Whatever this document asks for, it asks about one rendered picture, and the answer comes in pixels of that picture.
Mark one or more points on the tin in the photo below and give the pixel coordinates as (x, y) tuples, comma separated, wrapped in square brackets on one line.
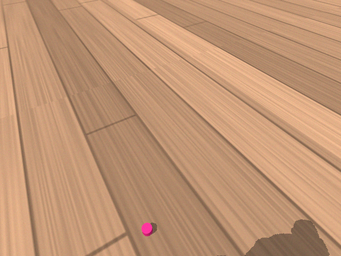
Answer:
[(147, 229)]

